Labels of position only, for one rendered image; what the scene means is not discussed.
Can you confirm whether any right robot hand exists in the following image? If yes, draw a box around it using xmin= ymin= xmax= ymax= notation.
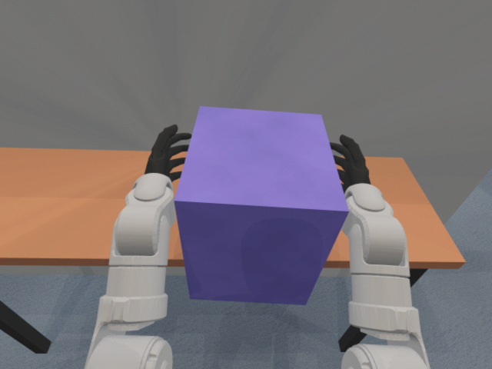
xmin=329 ymin=135 xmax=371 ymax=193

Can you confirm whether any left robot hand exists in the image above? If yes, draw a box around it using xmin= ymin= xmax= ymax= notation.
xmin=145 ymin=125 xmax=192 ymax=182

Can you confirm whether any carton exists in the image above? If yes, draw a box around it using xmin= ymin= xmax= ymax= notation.
xmin=174 ymin=106 xmax=349 ymax=305

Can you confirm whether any left robot upper arm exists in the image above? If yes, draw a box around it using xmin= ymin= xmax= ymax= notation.
xmin=86 ymin=335 xmax=172 ymax=369

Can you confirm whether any robot right forearm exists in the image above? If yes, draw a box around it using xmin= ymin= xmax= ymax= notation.
xmin=341 ymin=184 xmax=431 ymax=369

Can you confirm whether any robot left forearm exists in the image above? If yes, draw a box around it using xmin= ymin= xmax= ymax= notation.
xmin=84 ymin=173 xmax=176 ymax=369

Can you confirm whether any right robot upper arm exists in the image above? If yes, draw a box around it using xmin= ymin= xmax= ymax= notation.
xmin=341 ymin=344 xmax=427 ymax=369

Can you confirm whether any table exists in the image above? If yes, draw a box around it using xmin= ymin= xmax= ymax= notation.
xmin=0 ymin=148 xmax=466 ymax=354

